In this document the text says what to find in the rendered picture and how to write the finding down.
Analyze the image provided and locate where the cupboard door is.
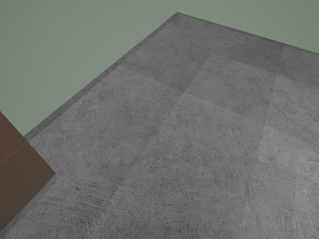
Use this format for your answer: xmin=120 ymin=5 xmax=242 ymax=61
xmin=0 ymin=120 xmax=23 ymax=162

